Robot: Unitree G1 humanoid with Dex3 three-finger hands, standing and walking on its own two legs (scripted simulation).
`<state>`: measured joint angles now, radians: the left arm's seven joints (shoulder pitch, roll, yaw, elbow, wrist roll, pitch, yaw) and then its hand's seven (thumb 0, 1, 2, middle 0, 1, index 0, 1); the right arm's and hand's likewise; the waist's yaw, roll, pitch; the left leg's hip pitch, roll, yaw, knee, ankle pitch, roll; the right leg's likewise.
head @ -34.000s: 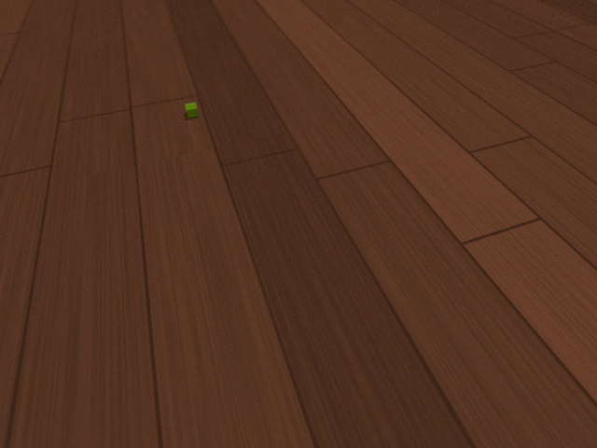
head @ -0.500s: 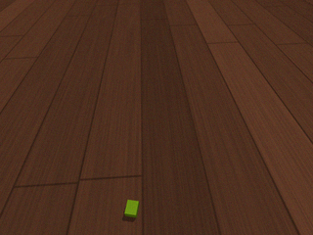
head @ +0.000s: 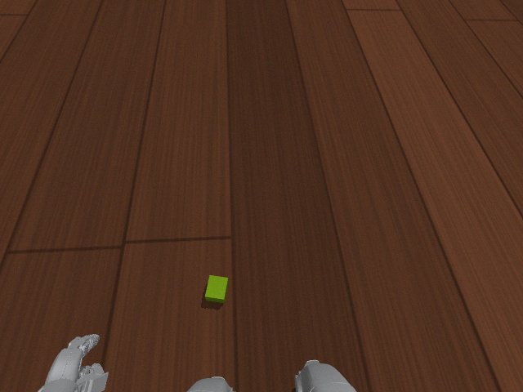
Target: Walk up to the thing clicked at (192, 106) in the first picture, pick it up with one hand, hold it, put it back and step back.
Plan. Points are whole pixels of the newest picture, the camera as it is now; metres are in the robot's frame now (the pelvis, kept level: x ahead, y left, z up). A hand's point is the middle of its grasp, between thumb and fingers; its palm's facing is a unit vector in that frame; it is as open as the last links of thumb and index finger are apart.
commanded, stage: step back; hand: left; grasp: from above
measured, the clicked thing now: (217, 289) +0.47 +0.14 -0.73
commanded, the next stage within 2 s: none
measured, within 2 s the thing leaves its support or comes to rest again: neither
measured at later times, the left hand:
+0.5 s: hand out of the picture +0.01 +0.25 -0.14, palm faces -0.09 -0.91 -0.40, open 7.3 cm
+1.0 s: hand out of the picture -0.12 +0.27 -0.14, palm faces -0.03 -0.93 -0.37, open 7.3 cm
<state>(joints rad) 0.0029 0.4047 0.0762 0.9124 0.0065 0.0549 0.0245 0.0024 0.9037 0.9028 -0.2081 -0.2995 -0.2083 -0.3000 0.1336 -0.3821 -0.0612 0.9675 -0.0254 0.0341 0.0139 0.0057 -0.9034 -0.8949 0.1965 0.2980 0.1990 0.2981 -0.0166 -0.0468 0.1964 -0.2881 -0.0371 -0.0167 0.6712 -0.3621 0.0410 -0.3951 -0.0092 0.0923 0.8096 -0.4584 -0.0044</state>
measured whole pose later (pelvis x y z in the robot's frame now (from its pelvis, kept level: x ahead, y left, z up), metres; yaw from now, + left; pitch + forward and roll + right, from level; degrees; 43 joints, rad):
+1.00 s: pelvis -0.24 +0.00 +0.01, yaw -3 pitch -2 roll -1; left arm 0.16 0.40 0.09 0.81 0.01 0.06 0.01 0.00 0.90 0.90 -0.21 -0.30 -0.21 -0.30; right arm 0.15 -0.35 -0.04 0.84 -0.03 0.02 -0.01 0.01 -0.90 -0.89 0.20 0.30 0.20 0.30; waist 0.00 -0.03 0.18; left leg -0.31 0.02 -0.02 0.60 -0.25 0.03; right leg -0.44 0.12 0.15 1.19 -0.51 0.02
